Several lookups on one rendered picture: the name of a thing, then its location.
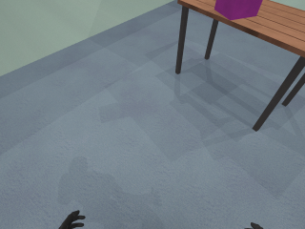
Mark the robot left hand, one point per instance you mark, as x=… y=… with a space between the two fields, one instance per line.
x=68 y=222

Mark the carton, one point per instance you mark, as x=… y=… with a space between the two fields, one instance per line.
x=238 y=9

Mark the table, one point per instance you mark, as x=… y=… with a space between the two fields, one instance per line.
x=278 y=24

